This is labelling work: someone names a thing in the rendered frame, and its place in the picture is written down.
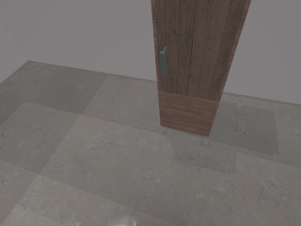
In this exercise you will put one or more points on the cupboard door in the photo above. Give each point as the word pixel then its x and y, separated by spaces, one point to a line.
pixel 198 36

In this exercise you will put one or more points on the handle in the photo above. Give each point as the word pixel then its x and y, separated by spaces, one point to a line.
pixel 163 66

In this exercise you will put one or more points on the left robot thigh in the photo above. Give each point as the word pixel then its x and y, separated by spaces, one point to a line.
pixel 124 220

